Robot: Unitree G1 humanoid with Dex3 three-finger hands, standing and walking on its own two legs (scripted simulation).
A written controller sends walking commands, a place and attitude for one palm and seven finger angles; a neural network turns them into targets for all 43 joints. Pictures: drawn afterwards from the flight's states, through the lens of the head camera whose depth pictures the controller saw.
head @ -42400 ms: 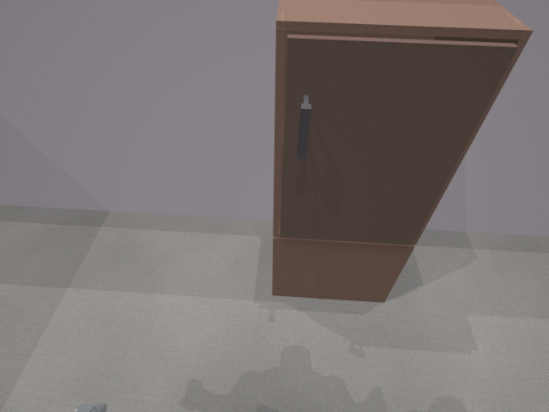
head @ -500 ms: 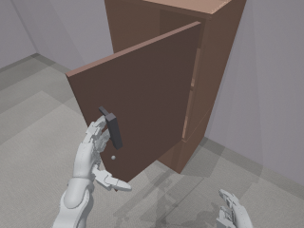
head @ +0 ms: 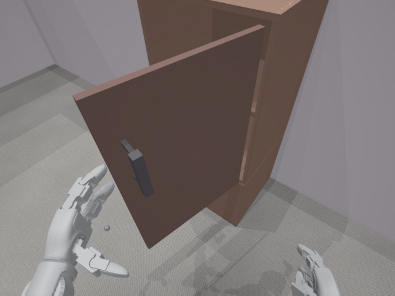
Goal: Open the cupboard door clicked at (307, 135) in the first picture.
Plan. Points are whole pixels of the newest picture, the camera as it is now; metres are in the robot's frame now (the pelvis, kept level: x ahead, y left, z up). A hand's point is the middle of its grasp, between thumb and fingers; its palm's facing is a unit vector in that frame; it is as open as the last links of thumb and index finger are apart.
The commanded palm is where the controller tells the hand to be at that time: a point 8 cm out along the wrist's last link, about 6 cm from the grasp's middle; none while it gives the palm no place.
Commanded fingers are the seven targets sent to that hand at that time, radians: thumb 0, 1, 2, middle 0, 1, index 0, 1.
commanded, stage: slide the hand sideways off the handle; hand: left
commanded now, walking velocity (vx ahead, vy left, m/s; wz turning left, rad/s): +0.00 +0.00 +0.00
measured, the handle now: (137, 169) +0.33 +0.15 +0.11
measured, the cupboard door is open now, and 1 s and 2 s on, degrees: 76 76 76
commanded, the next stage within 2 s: draw the hand back to the body in 0.12 s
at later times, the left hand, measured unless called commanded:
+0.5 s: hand (84, 229) +0.20 +0.20 +0.11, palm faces +0.02 -1.00 -0.05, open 16.3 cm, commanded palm +0.17 +0.26 +0.12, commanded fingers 0.00 -0.50 0.30 -0.15 -0.30 -0.15 -0.30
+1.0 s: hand (38, 224) +0.19 +0.26 +0.14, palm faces +0.34 -0.88 -0.33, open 14.1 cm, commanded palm +0.15 +0.30 +0.17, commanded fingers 0.00 0.20 0.60 -0.17 -0.30 -0.17 -0.30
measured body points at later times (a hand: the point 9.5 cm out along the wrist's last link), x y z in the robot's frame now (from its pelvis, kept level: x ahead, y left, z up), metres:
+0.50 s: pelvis +0.00 +0.02 +0.00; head -0.01 +0.01 +0.45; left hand +0.20 +0.25 +0.12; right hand +0.18 -0.20 -0.07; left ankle +0.02 +0.15 -0.71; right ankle -0.03 -0.09 -0.71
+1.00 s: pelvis +0.00 +0.03 +0.03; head -0.01 +0.01 +0.48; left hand +0.17 +0.30 +0.16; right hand +0.19 -0.19 -0.05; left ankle +0.02 +0.15 -0.71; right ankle -0.03 -0.09 -0.71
